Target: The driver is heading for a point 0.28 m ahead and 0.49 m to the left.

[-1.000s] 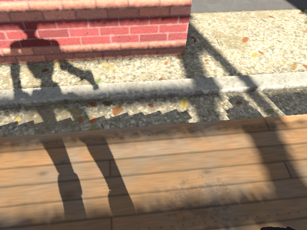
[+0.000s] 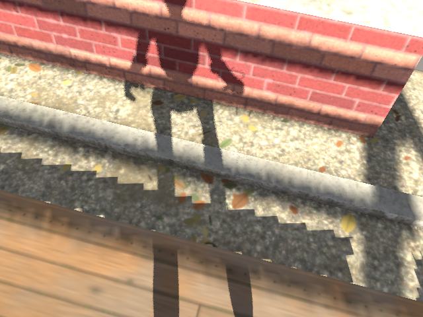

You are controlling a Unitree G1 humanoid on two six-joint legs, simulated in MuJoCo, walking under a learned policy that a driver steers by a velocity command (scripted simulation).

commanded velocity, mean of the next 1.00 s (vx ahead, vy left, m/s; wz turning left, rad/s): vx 0.03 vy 0.00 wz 0.59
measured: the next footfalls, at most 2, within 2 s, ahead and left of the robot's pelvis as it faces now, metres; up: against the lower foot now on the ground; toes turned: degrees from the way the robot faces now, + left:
right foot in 0.28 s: +0.06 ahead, -0.14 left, +0.00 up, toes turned +16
left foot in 0.74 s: -0.04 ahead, +0.11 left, +0.00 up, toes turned +29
